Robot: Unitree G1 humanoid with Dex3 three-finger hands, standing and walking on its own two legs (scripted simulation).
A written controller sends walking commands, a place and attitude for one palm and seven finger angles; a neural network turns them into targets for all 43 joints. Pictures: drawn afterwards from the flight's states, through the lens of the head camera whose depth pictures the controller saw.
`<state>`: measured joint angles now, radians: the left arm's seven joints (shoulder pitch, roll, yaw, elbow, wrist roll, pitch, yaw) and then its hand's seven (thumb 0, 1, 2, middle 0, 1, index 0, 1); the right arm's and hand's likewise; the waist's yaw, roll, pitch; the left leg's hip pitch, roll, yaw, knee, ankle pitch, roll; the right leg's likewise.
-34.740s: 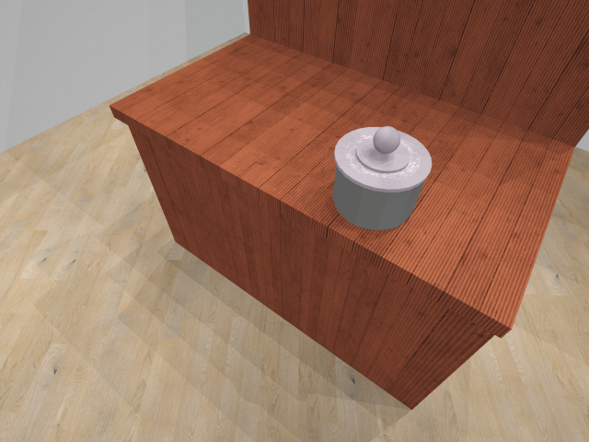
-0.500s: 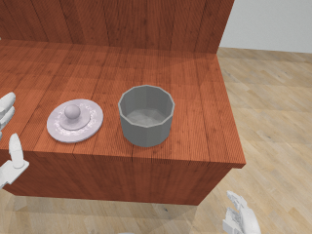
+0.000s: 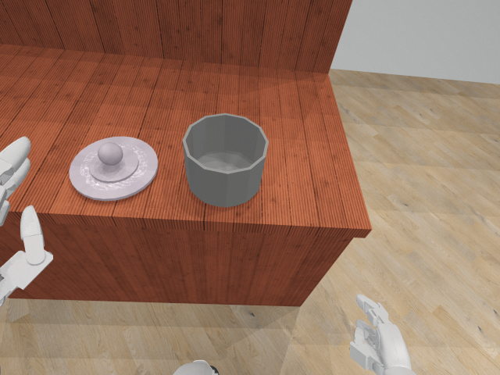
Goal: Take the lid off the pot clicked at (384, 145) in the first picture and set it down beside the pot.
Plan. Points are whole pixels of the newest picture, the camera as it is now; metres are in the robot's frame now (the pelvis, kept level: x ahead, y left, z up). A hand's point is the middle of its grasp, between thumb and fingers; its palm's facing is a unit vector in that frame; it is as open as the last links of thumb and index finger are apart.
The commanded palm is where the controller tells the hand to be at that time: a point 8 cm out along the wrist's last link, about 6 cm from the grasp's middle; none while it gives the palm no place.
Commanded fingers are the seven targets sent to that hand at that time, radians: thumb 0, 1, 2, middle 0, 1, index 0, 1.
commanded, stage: step back with the hand held close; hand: left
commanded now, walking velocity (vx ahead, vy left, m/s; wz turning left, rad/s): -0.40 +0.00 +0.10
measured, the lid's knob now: (110, 153) +0.52 +0.34 -0.03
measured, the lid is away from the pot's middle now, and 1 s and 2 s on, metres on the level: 0.25 0.25 0.25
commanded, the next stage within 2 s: stop stepping back and stand still in 0.10 s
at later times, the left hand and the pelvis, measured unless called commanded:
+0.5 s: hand out of the picture +0.07 +0.23 +0.18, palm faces +0.36 -0.82 -0.44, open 7.4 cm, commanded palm +0.00 +0.27 +0.19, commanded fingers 0.00 0.90 0.90 -0.20 -0.30 -0.20 -0.30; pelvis -0.11 -0.02 -0.01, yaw +2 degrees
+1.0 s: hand out of the picture +0.01 +0.24 +0.17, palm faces +0.37 -0.81 -0.45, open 7.4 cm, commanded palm none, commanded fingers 0.00 0.90 0.90 -0.20 -0.30 -0.20 -0.30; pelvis -0.17 +0.00 -0.01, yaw +2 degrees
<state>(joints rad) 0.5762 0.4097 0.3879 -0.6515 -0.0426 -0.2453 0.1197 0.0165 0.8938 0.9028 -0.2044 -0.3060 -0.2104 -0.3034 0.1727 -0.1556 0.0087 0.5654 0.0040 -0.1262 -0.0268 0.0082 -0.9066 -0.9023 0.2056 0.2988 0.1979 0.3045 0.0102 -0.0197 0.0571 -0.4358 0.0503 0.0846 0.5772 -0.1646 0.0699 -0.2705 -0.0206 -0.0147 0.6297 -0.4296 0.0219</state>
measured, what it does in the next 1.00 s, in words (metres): walks backwards: right foot, then left foot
